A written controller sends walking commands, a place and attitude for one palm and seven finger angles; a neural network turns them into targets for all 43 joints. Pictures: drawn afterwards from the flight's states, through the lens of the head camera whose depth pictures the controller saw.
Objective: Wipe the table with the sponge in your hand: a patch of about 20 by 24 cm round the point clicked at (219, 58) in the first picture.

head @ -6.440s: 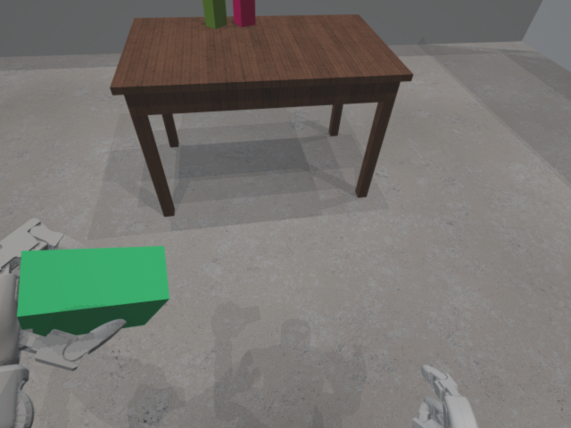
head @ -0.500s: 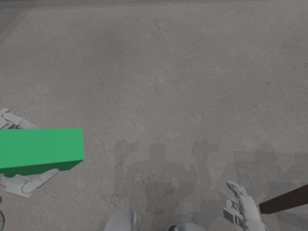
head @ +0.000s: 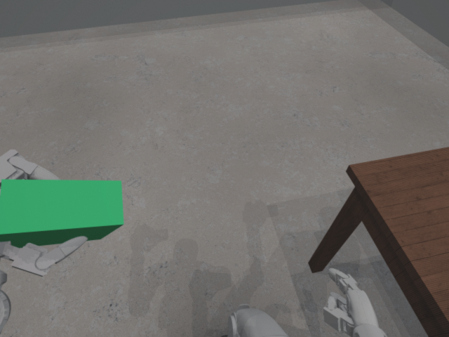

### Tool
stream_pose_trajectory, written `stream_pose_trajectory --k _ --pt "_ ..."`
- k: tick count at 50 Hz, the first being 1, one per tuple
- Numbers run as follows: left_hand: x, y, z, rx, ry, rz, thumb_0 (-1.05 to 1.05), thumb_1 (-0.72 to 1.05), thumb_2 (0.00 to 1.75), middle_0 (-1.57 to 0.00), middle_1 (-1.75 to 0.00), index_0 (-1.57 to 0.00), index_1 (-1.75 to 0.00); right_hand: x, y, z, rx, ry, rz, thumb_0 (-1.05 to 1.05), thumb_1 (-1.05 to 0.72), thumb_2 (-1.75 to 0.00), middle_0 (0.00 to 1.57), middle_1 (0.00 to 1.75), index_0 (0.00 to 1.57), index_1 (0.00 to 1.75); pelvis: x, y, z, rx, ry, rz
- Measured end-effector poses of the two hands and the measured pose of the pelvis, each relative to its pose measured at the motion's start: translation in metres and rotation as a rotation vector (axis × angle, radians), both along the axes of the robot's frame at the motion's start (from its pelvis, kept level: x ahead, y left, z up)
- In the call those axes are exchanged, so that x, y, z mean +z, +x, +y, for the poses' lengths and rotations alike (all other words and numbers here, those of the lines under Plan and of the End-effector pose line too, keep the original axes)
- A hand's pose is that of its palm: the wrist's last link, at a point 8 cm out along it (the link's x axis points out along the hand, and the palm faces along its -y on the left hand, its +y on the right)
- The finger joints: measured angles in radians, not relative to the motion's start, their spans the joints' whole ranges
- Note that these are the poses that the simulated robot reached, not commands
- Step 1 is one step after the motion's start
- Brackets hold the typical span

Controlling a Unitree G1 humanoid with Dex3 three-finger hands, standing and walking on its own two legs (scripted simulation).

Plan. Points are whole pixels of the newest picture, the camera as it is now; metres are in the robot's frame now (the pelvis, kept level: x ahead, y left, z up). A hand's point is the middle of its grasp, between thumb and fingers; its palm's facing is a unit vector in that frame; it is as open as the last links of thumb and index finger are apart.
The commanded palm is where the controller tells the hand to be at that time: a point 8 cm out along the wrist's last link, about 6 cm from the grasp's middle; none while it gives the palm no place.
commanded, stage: turn to face it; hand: left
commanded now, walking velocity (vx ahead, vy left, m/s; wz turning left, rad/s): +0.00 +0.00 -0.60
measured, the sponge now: (78, 214) +0.24 +0.21 +0.16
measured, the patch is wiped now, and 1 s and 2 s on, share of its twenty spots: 0.00 0.00 0.00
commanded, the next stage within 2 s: none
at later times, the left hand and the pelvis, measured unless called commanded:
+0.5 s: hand (223, 242) +0.19 +0.02 +0.20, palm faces +0.13 -0.80 -0.58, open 10.1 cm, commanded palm +0.16 +0.08 +0.19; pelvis -0.07 -0.15 +0.01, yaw -16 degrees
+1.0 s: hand (397, 304) +0.15 -0.15 +0.19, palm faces -0.06 -0.88 -0.48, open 10.1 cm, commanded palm +0.11 -0.07 +0.19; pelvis -0.17 -0.23 -0.01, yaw -31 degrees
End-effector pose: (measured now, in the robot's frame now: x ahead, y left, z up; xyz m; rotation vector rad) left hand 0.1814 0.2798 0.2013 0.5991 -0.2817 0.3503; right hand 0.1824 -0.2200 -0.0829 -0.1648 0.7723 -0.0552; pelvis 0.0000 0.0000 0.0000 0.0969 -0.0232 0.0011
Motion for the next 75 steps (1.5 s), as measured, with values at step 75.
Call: stream_pose_trajectory --k 75 --pt "-0.011 -0.083 -0.503 -0.888 0.003 0.117 0.0 -0.51 1.03 -0.73 -1.38 -0.74 -1.36 -0.015 -0.401 -0.217 -0.578 0.279 -0.035 0.01 -0.91 -0.9 0.19 0.3 0.44 0.3 0.001 -0.237 -0.244 -0.892 -0.097 0.047"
